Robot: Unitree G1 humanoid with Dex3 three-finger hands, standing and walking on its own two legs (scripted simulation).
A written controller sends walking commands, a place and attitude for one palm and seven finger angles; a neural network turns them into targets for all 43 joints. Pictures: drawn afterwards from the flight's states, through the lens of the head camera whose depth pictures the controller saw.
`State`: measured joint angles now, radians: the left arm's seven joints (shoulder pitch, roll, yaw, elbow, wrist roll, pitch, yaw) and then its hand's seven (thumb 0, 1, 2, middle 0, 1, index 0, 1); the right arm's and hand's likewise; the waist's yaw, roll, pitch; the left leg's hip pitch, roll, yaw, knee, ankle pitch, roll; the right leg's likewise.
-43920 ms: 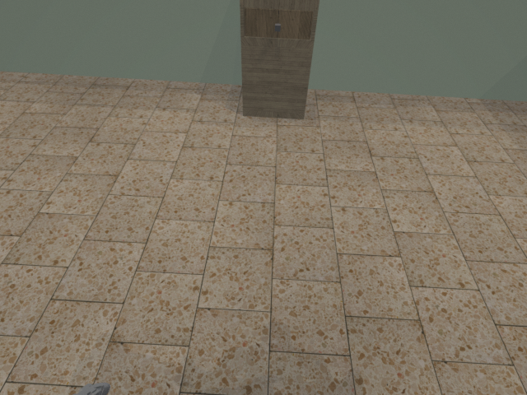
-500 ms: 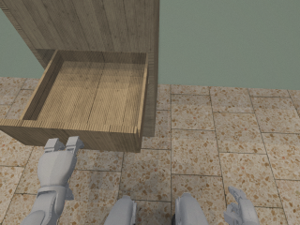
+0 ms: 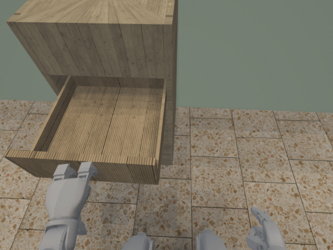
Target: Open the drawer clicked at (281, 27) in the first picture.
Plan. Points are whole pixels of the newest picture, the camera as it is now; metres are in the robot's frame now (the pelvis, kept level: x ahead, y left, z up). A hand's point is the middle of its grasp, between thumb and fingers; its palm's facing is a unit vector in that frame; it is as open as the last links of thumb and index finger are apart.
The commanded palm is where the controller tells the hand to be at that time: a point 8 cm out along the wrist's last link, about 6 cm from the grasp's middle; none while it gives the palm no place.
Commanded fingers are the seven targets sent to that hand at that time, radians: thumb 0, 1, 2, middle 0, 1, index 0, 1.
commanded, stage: lift the hand off the handle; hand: left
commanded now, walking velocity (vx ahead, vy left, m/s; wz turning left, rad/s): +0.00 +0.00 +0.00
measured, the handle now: (83, 184) +0.28 +0.25 -0.07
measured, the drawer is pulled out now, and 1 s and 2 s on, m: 0.30 0.30 0.30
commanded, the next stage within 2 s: draw the hand back to the body in 1.76 s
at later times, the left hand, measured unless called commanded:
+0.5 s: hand (73, 195) +0.24 +0.24 +0.00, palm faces +0.00 -0.04 -1.00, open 13.8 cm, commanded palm +0.22 +0.24 +0.05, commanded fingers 0.00 -0.50 0.30 -0.30 -1.20 -0.30 -1.20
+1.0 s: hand (62, 189) +0.24 +0.25 +0.04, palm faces +0.02 -0.06 -1.00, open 13.8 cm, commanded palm +0.21 +0.24 +0.09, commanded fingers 0.00 -0.50 0.30 -0.30 -1.20 -0.30 -1.20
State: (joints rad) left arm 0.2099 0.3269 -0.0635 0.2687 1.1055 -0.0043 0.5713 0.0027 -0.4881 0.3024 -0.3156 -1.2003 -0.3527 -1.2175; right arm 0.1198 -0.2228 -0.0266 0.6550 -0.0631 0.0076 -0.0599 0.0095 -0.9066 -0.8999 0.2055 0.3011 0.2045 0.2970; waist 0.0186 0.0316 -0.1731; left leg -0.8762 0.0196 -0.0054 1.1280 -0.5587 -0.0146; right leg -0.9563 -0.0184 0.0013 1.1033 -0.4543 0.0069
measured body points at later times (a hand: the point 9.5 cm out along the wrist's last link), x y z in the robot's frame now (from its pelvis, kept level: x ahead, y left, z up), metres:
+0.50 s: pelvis +0.01 -0.01 +0.02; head +0.07 -0.03 +0.47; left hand +0.23 +0.24 +0.05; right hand +0.20 -0.24 -0.09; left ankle -0.01 +0.13 -0.65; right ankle +0.04 -0.13 -0.65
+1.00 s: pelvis +0.01 +0.00 +0.04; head +0.05 -0.02 +0.49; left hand +0.23 +0.25 +0.09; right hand +0.20 -0.24 -0.07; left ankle -0.01 +0.13 -0.65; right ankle +0.04 -0.13 -0.65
